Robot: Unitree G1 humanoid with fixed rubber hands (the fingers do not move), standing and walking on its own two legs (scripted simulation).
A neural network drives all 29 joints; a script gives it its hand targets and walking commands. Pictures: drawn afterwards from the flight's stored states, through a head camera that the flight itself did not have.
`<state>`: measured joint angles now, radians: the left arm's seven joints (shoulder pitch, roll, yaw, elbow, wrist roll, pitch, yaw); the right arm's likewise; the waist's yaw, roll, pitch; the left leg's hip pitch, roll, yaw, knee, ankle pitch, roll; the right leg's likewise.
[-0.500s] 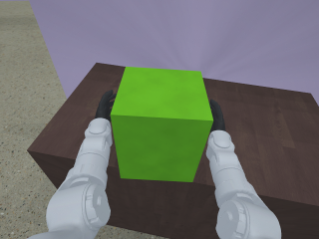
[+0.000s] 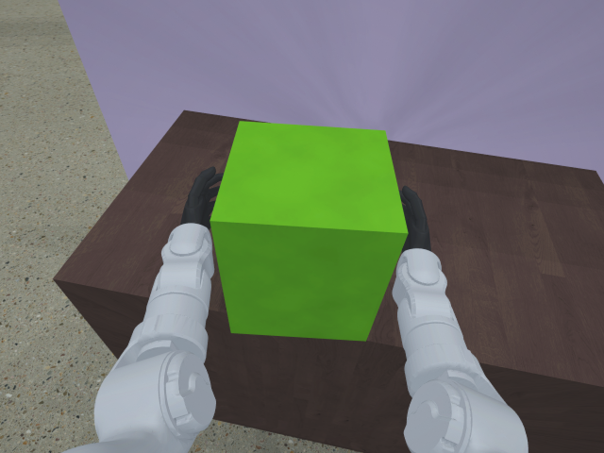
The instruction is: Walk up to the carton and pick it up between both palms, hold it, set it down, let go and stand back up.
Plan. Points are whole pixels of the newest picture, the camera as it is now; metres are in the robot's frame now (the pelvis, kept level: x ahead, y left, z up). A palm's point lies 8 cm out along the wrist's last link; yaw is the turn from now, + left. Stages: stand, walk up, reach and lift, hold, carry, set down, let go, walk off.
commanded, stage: set down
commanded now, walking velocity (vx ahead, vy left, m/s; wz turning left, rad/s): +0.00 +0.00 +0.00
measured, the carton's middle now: (305, 235) +0.42 +0.02 +0.06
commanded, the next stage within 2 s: none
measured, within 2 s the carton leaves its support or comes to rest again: neither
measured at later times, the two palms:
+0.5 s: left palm (197, 226) +0.41 +0.17 +0.09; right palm (413, 247) +0.39 -0.13 +0.08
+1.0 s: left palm (200, 226) +0.42 +0.17 +0.08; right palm (412, 247) +0.40 -0.13 +0.07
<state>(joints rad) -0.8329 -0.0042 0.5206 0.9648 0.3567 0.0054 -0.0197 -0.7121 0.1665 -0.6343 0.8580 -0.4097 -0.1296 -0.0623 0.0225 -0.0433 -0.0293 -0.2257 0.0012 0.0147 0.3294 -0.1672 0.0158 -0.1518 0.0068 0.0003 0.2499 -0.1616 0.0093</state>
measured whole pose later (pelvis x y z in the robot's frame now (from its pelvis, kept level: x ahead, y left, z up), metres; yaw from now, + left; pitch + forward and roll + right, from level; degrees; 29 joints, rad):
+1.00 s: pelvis +0.00 +0.00 +0.00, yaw +0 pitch +3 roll -1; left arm -0.83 0.02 0.53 0.93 0.39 -0.01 -0.04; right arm -0.73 0.16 -0.61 0.85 -0.44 -0.15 -0.04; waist 0.02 -0.04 0.03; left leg -0.23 0.01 0.05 0.35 -0.18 0.01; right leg -0.17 0.00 -0.02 0.30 -0.19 0.00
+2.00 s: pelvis -0.05 -0.01 -0.01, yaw -1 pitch +12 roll -1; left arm -1.23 0.39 -0.09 1.26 -0.35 0.23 0.08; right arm -1.15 -0.24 -0.02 1.14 0.36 0.26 -0.16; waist -0.03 -0.03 -0.17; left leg -0.53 0.04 0.01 0.46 -0.14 -0.01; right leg -0.47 0.03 -0.05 0.41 -0.15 -0.02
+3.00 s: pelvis -0.03 -0.01 +0.00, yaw -1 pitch -1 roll -1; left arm -0.60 0.33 0.12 0.50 -0.20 0.43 -0.01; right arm -0.55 -0.20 -0.01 0.54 0.33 0.28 -0.18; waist 0.01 -0.03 -0.01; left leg -0.21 0.03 0.03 0.39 -0.16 0.00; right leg -0.16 0.02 -0.02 0.34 -0.17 -0.01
